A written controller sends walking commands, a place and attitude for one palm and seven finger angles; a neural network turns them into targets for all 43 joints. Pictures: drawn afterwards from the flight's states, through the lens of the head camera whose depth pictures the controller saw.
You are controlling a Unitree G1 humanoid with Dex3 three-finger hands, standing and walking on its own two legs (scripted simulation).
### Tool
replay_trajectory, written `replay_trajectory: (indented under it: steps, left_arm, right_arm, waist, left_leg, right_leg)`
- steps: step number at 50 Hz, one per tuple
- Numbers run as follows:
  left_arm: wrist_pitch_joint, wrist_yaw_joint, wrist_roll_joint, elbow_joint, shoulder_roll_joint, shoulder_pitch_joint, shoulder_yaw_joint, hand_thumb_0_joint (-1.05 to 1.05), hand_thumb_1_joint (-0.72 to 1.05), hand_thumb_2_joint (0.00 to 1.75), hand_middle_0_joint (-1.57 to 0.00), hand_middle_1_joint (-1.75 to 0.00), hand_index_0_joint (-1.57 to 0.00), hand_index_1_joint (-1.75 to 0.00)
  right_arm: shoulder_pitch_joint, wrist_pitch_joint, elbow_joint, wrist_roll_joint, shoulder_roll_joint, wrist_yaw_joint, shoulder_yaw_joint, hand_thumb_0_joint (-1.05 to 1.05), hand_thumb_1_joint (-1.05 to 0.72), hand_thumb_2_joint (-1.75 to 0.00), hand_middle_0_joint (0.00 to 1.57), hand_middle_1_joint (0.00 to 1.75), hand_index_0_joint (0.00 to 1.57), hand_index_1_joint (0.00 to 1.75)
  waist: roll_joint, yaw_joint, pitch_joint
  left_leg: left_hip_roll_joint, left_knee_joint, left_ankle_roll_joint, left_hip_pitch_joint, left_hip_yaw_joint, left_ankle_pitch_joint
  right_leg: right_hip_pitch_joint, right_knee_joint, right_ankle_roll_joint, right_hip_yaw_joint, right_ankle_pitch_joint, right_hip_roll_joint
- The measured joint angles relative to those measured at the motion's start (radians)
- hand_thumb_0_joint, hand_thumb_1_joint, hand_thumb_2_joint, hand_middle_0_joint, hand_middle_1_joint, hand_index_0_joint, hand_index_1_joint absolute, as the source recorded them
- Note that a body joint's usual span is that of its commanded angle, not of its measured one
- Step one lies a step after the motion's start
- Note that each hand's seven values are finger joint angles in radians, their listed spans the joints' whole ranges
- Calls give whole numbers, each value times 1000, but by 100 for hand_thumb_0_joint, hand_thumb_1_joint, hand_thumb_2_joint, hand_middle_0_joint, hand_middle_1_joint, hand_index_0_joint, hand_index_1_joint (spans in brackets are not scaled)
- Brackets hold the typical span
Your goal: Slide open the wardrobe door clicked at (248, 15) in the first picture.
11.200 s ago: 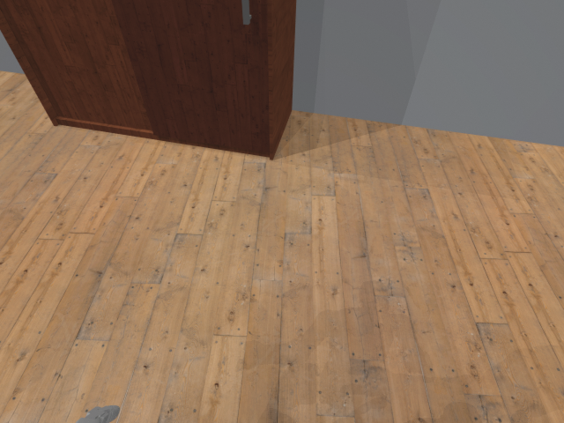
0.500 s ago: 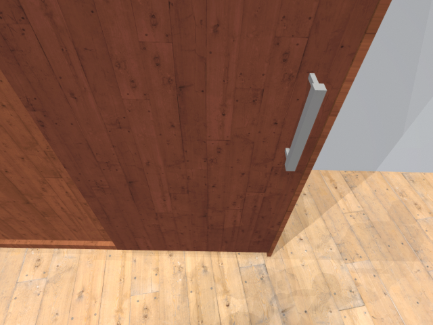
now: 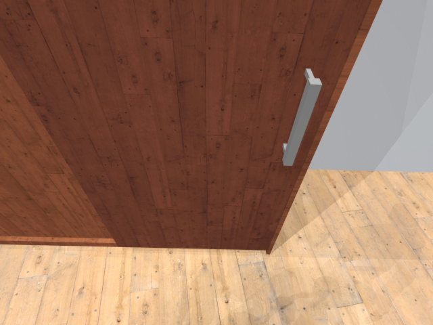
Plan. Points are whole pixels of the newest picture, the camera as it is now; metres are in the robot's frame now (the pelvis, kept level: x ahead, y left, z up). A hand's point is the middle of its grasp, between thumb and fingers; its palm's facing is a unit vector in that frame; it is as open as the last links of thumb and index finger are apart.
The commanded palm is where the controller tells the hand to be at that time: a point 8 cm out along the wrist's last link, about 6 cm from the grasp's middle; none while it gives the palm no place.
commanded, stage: come to a stop and stand still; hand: right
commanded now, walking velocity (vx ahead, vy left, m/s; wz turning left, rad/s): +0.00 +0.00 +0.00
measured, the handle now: (297, 121) +0.54 -0.15 +0.09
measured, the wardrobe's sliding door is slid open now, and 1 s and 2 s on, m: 0.00 0.00 0.00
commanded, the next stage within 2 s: look again from close up in 0.56 s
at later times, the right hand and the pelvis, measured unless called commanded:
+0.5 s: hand out of the picture +0.05 -0.27 -0.15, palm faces +0.01 +0.95 -0.33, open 7.4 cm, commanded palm none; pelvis -0.02 -0.03 +0.00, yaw +1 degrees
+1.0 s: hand out of the picture +0.02 -0.24 -0.16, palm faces -0.02 +0.96 -0.28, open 7.4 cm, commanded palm none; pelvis -0.02 -0.03 +0.01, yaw +1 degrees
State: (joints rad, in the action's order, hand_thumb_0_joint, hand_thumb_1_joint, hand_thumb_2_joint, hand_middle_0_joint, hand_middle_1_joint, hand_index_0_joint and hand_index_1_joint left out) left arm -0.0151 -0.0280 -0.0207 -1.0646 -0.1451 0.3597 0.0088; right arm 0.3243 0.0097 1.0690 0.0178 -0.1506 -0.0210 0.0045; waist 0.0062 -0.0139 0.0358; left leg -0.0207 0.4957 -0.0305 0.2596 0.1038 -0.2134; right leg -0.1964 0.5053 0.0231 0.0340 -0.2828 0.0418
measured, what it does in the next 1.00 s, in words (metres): stands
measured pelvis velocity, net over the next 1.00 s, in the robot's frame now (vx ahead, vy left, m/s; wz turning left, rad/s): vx -0.02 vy -0.03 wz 0.01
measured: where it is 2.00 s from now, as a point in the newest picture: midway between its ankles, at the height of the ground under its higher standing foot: outside the picture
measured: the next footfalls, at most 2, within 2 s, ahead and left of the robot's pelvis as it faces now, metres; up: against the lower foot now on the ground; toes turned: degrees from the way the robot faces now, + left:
none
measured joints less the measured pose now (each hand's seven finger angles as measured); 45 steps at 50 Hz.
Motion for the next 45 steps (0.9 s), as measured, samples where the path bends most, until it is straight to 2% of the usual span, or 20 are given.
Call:
replay_trajectory:
  steps: [3,8,17,25,34,45]
  left_arm:
    - [5,-2,-2,31,-19,-3,11,1,90,90,-20,-30,-20,-30]
    - [-1,2,-1,67,-45,-30,17,1,90,90,-20,-30,-20,-30]
    - [-4,14,-1,94,-103,-103,13,1,90,90,-20,-30,-20,-30]
    - [4,28,-1,85,-145,-131,10,1,90,90,-20,-30,-20,-30]
    - [13,34,4,40,-161,-124,7,1,90,90,-21,-30,-20,-30]
    - [11,31,9,-17,-140,-124,0,1,90,90,-20,-30,-20,-30]
  right_arm:
    - [4,-7,-26,3,-10,-5,-9,0,-90,-90,21,30,21,30]
    - [-28,-9,-66,2,-44,-7,-18,0,-91,-90,21,30,21,30]
    - [-86,-3,-105,1,-110,-1,-18,0,-91,-90,21,30,21,30]
    - [-86,-11,-92,3,-149,5,-13,0,-91,-90,20,30,21,30]
    - [-59,-13,-46,2,-151,8,-2,0,-90,-90,21,30,21,30]
    - [-68,-7,-5,-2,-119,5,10,0,-90,-90,21,30,21,30]
  waist:
    - [6,-6,-38]
    - [-5,4,-66]
    - [-6,16,-58]
    - [-2,20,-45]
    - [1,22,-25]
    - [-3,17,-4]
  left_leg:
    - [-5,30,6,5,2,-21]
    - [-13,43,20,2,-11,-21]
    - [-31,-3,39,-17,-28,24]
    - [-43,-41,47,-18,-35,58]
    - [-44,-68,47,-20,-32,74]
    - [-35,-90,42,-37,-27,77]
  right_leg:
    - [-12,43,-8,-3,-27,-2]
    - [-5,57,-19,9,-36,-11]
    - [18,11,-41,25,4,-33]
    - [23,-37,-49,32,42,-48]
    - [25,-68,-48,29,62,-51]
    - [40,-87,-41,26,65,-43]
